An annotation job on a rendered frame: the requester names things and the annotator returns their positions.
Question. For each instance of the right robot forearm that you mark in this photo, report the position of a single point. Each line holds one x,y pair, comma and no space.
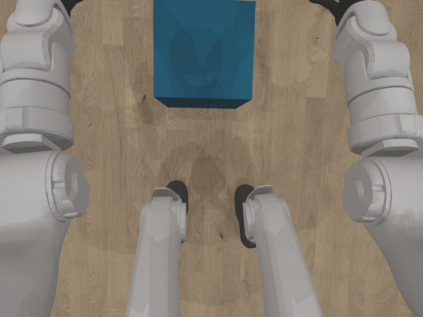
379,88

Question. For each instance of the robot shin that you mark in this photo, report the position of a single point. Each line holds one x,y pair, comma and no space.
157,192
267,189

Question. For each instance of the left robot forearm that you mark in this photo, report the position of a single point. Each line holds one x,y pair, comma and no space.
35,86

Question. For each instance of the robot right shin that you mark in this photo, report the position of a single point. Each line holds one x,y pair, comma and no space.
267,189

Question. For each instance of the carton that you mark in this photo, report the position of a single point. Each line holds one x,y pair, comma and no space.
203,53

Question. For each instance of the robot right hand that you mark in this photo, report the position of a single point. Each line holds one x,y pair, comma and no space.
336,8

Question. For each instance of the robot left shin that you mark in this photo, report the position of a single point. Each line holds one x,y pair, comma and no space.
157,192

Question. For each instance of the robot right upper arm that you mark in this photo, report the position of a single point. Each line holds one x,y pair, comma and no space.
386,195

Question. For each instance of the robot left hand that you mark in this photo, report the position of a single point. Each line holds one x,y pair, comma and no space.
69,4

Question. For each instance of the robot left upper arm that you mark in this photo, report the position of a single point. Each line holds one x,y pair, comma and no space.
40,194

